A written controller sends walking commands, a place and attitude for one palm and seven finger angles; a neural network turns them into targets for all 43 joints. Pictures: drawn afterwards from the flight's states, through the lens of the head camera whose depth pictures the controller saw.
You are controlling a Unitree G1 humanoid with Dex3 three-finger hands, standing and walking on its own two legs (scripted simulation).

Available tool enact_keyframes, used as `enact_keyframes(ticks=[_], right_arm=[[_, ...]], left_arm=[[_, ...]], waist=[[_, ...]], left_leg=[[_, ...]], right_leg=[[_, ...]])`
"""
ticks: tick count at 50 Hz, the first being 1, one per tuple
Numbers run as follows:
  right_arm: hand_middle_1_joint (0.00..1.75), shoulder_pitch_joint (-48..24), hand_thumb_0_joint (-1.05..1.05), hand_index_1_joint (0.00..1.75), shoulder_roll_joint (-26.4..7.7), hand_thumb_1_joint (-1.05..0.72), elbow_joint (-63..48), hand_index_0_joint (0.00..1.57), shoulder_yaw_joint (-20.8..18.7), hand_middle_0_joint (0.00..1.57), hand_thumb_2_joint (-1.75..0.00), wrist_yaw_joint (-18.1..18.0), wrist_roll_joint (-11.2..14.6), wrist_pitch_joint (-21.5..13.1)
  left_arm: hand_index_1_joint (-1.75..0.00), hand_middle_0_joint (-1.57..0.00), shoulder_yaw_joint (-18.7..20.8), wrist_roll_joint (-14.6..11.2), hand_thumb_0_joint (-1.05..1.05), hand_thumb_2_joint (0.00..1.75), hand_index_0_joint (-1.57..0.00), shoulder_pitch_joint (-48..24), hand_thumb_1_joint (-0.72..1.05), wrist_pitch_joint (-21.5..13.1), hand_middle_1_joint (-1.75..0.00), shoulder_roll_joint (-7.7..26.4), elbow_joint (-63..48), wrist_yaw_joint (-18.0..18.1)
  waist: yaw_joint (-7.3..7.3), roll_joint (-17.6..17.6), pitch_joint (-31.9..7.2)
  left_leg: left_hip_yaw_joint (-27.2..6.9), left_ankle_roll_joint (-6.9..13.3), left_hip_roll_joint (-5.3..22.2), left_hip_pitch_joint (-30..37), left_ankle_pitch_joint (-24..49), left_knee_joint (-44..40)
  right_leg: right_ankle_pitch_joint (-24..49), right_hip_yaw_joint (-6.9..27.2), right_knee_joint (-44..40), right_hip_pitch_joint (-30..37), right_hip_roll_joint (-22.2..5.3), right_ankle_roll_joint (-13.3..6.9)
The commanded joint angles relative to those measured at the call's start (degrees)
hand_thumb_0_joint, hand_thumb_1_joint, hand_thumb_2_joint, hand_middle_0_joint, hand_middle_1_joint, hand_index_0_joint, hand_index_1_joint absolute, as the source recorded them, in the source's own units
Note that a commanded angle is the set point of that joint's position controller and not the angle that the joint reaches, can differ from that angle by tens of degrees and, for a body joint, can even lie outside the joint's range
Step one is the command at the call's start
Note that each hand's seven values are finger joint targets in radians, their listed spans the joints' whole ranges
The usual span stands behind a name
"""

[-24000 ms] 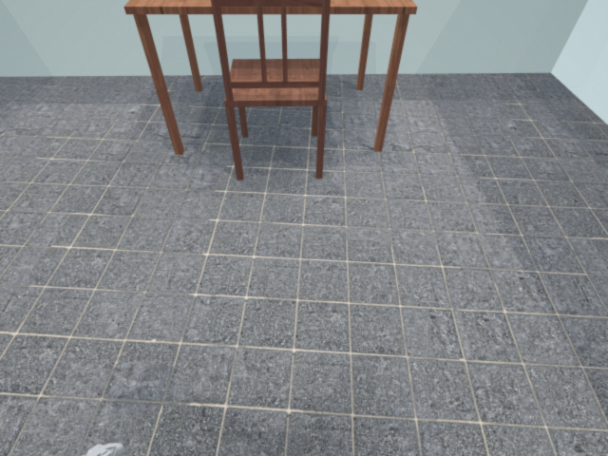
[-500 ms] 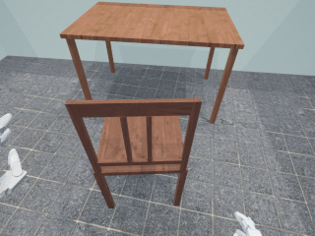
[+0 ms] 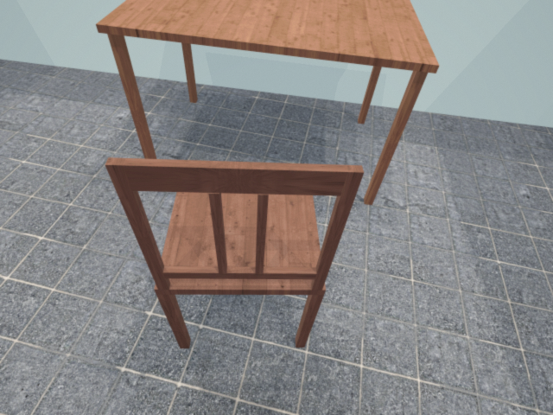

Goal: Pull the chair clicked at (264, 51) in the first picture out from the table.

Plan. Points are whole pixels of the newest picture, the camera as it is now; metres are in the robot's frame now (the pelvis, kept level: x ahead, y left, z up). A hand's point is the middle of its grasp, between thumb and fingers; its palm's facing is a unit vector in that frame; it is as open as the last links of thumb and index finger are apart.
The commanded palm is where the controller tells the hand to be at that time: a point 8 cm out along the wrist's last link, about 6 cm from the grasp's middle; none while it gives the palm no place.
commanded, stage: let the arm hang, fingers relaxed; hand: left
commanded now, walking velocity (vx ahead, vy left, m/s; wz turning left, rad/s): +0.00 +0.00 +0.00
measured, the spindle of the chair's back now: (219, 235) +0.47 +0.14 -0.10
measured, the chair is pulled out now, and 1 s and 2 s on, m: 0.56 0.56 0.56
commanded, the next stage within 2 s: look to check the result in 0.80 s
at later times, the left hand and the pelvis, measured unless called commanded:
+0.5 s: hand out of the picture -0.02 +0.14 -0.17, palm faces +0.02 -0.98 -0.17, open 7.4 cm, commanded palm none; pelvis +0.02 -0.01 +0.01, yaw -1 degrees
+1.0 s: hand out of the picture +0.01 +0.14 -0.17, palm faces +0.01 -0.99 -0.17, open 7.4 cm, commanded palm none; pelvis +0.02 -0.02 +0.01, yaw -1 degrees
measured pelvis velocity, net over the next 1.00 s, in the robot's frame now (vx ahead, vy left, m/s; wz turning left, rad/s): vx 0.02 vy -0.02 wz -0.01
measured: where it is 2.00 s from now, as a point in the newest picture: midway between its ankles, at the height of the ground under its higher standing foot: outside the picture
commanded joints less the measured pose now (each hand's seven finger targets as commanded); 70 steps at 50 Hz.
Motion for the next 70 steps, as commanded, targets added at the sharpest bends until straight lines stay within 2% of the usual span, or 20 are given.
enact_keyframes(ticks=[1,5,14,20,28,30,36,39,44,46,49,51,54,56,59,60,64,65,69,70], right_arm=[[0.3,1.9,0.0,0.3,-7.1,-0.9,-0.6,0.2,-2.6,0.2,-0.9,-1.3,0.1,-1.0],[0.3,5.1,0.0,0.3,-6.3,-0.9,2.2,0.2,-2.8,0.2,-0.9,-1.7,0.6,-0.9],[0.3,8.9,0.0,0.3,-4.8,-0.9,6.9,0.2,-2.2,0.2,-0.9,-2.1,0.9,-1.2],[0.3,8.7,0.0,0.3,-3.2,-0.9,8.7,0.2,-2.0,0.2,-0.9,-2.0,0.9,-1.1],[0.3,8.3,0.0,0.3,-1.8,-0.9,9.4,0.2,-1.7,0.2,-0.9,-2.3,0.7,-1.3],[0.3,8.1,0.0,0.3,-1.5,-0.9,9.4,0.2,-1.7,0.2,-0.9,-2.3,0.8,-1.1],[0.3,8.3,0.0,0.3,-1.5,-0.9,8.9,0.2,-1.9,0.2,-0.9,-2.4,0.6,-0.9],[0.3,8.7,0.0,0.3,-1.9,-0.9,8.8,0.2,-1.9,0.2,-0.9,-2.4,0.6,-1.0],[0.3,8.7,0.0,0.3,-2.1,-0.9,8.8,0.2,-2.0,0.2,-0.9,-2.4,0.7,-1.0],[0.3,8.5,0.0,0.3,-2.1,-0.9,8.8,0.2,-2.0,0.2,-0.9,-2.5,0.6,-0.8],[0.3,8.7,0.0,0.3,-2.4,-0.9,8.8,0.2,-2.0,0.2,-0.9,-2.5,0.6,-1.1],[0.3,8.2,0.0,0.3,-2.2,-0.9,8.7,0.2,-2.0,0.2,-0.9,-2.5,0.7,-1.0],[0.3,8.6,0.0,0.3,-2.5,-0.9,8.8,0.2,-1.9,0.2,-0.9,-2.5,0.7,-1.3],[0.3,8.3,0.0,0.3,-2.4,-0.9,8.9,0.2,-1.9,0.2,-0.9,-2.6,0.7,-1.3],[0.3,8.6,0.0,0.3,-2.2,-0.9,9.1,0.2,-1.9,0.2,-0.9,-2.5,0.8,-1.4],[0.3,7.9,0.0,0.3,-2.1,-0.9,9.1,0.2,-1.9,0.2,-0.9,-2.6,0.8,-1.3],[0.3,8.0,0.0,0.3,-2.3,-0.9,9.2,0.2,-1.9,0.2,-0.9,-2.6,0.8,-1.4],[0.3,7.5,0.0,0.3,-2.2,-0.9,9.3,0.2,-2.0,0.2,-0.9,-2.6,0.9,-1.2],[0.3,8.1,0.0,0.3,-2.3,-0.9,9.3,0.2,-1.9,0.2,-0.9,-2.6,0.8,-1.6],[0.3,7.7,0.0,0.3,-2.2,-0.9,9.4,0.2,-1.9,0.2,-0.9,-2.7,0.9,-1.5]], left_arm=[[-0.3,-0.2,1.0,0.3,0.0,0.9,-0.2,5.4,0.9,-3.0,-0.3,8.3,1.8,-0.3],[-0.3,-0.2,0.0,0.1,0.0,0.9,-0.2,7.2,0.9,-3.2,-0.3,6.9,6.5,-0.3],[-0.3,-0.2,-1.3,-0.3,0.0,0.9,-0.2,10.2,0.9,-3.4,-0.3,4.8,12.2,0.3],[-0.3,-0.2,-1.5,-0.4,0.0,0.9,-0.2,10.0,0.9,-3.7,-0.3,4.0,12.8,0.7],[-0.3,-0.2,-0.8,-0.4,0.0,0.9,-0.2,7.5,0.9,-3.9,-0.3,2.9,11.6,1.1],[-0.3,-0.2,-0.8,-0.5,0.0,0.9,-0.2,6.9,0.9,-3.9,-0.3,3.0,11.7,1.1],[-0.3,-0.2,-0.6,-0.5,0.0,0.9,-0.2,5.9,0.9,-3.8,-0.3,3.2,11.0,1.0],[-0.3,-0.2,-0.4,-0.5,0.0,0.9,-0.2,5.6,0.9,-3.9,-0.3,3.3,10.6,0.9],[-0.3,-0.2,-0.4,-0.5,0.0,0.9,-0.2,5.5,0.9,-3.9,-0.3,3.2,10.6,0.8],[-0.3,-0.2,-0.5,-0.5,0.0,0.9,-0.2,5.5,0.9,-3.7,-0.3,3.2,10.6,0.8],[-0.3,-0.2,-0.4,-0.5,0.0,0.9,-0.2,5.8,0.9,-3.8,-0.3,3.1,10.8,0.8],[-0.3,-0.2,-0.4,-0.4,0.0,0.9,-0.2,6.0,0.9,-3.6,-0.3,3.1,10.9,0.7],[-0.3,-0.2,-0.5,-0.5,0.0,0.9,-0.2,6.4,0.9,-3.9,-0.3,2.8,11.2,0.7],[-0.3,-0.2,-0.5,-0.4,0.0,0.9,-0.2,6.2,0.9,-3.8,-0.3,2.8,11.2,0.7],[-0.3,-0.2,-0.4,-0.4,0.0,0.9,-0.2,6.7,0.9,-4.0,-0.3,2.7,11.3,0.7],[-0.3,-0.2,-0.6,-0.4,0.0,0.9,-0.2,6.7,0.9,-3.9,-0.3,2.7,11.4,0.8],[-0.3,-0.2,-0.6,-0.5,0.0,0.9,-0.2,6.8,0.9,-4.0,-0.3,2.4,11.5,0.8],[-0.3,-0.2,-0.6,-0.4,0.0,0.9,-0.2,6.8,0.9,-3.9,-0.3,2.5,11.5,0.8],[-0.3,-0.2,-0.5,-0.4,0.0,0.9,-0.2,7.0,0.9,-4.1,-0.3,2.4,11.5,0.8],[-0.3,-0.2,-0.5,-0.4,0.0,0.9,-0.2,6.8,0.9,-4.1,-0.3,2.5,11.4,0.8]], waist=[[1.03,13.6,-1.4],[0.71,5.5,0.0],[0.43,0.1,1.7],[0.54,0.0,4.3],[0.6,1.4,4.1],[0.73,1.2,6.3],[0.36,3.0,5.3],[0.26,1.3,2.7],[0.29,1.7,3.1],[0.25,2.3,5.7],[0.35,2.7,2.9],[0.42,3.4,5.0],[0.37,0.8,1.7],[0.35,2.3,4.2],[0.26,2.2,1.7],[0.56,2.1,3.9],[0.34,1.4,3.1],[0.52,2.8,5.4],[0.42,1.9,1.4],[0.52,2.2,3.2]], left_leg=[[-8.5,2.8,4.4,4.8,-6.9,-10.9],[-8.1,3.0,4.7,6.2,-7.7,-10.8],[-6.5,3.1,4.7,7.4,-3.5,-9.4],[-5.0,2.9,4.0,7.2,-0.8,-8.1],[-4.3,2.6,4.0,7.3,4.3,-7.4],[-4.1,2.6,4.0,6.5,4.0,-7.6],[-3.9,2.3,4.1,7.2,2.5,-7.4],[-3.9,2.2,4.2,8.4,2.9,-7.3],[-4.1,2.3,4.3,8.6,3.1,-7.4],[-4.4,2.3,4.4,7.5,1.2,-8.1],[-5.0,2.4,4.6,8.6,0.8,-8.6],[-5.2,2.6,4.7,7.4,-0.2,-9.4],[-5.0,2.6,4.6,9.6,2.4,-8.5],[-4.8,2.6,4.6,8.3,1.6,-8.9],[-4.9,2.6,4.5,9.6,3.2,-8.5],[-4.7,2.7,4.5,8.8,3.0,-8.6],[-5.0,2.7,4.6,9.5,3.0,-8.6],[-4.8,2.7,4.4,8.5,2.0,-8.9],[-5.0,2.8,4.5,10.3,5.1,-8.3],[-4.8,2.9,4.5,9.5,5.4,-8.3]], right_leg=[[1.6,5.6,-8.6,-1.3,-3.4,-3.6],[1.7,5.5,-10.7,-2.7,-3.6,-3.7],[2.1,5.8,-11.1,-3.6,-4.7,-3.8],[3.6,6.2,-11.5,-4.6,-5.0,-4.0],[8.8,6.5,-11.0,-2.0,-5.3,-3.8],[8.9,6.3,-11.8,-2.4,-5.1,-3.9],[8.1,6.7,-12.4,-1.9,-5.1,-3.9],[8.6,6.6,-12.3,-0.7,-5.2,-3.8],[8.1,6.3,-12.5,-1.0,-5.2,-3.8],[6.1,6.3,-12.8,-2.5,-4.9,-4.0],[5.7,6.2,-12.2,-1.3,-4.7,-3.8],[4.9,6.2,-12.3,-2.2,-4.6,-3.8],[7.2,6.3,-11.8,-0.9,-4.9,-3.7],[6.3,6.2,-12.2,-2.0,-4.8,-3.7],[7.8,6.3,-11.8,-0.8,-5.0,-3.6],[7.7,6.1,-12.3,-1.7,-4.9,-3.6],[7.4,6.3,-12.0,-1.6,-5.0,-3.5],[6.5,6.1,-12.5,-2.6,-4.9,-3.5],[9.3,6.3,-11.5,-0.3,-5.2,-3.4],[9.5,6.1,-11.9,-0.8,-5.0,-3.4]])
